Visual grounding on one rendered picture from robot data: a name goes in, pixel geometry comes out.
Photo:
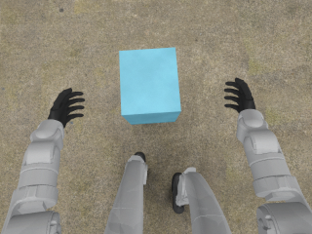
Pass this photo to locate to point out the robot left forearm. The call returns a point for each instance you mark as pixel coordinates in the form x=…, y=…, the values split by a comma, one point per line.
x=37, y=188

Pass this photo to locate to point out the robot left shin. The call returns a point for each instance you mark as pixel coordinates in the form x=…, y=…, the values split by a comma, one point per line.
x=135, y=157

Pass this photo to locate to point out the carton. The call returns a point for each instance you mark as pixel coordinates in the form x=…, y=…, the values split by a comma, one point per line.
x=149, y=87

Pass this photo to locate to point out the robot right upper arm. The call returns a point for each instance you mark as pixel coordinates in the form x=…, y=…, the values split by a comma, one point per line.
x=284, y=218

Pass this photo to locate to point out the robot right shin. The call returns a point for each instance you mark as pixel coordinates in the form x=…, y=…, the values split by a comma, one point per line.
x=179, y=199

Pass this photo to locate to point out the robot right hand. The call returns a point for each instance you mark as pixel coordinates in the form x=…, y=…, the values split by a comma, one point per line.
x=245, y=99

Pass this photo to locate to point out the robot right forearm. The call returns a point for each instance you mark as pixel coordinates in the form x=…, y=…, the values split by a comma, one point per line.
x=272, y=178

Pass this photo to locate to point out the robot left hand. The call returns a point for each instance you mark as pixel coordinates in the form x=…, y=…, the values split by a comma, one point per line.
x=61, y=106

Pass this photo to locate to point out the robot shin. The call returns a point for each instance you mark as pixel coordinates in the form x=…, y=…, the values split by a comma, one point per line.
x=135, y=157
x=179, y=199

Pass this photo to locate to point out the robot left upper arm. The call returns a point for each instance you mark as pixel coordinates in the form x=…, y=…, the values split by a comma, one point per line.
x=47, y=222

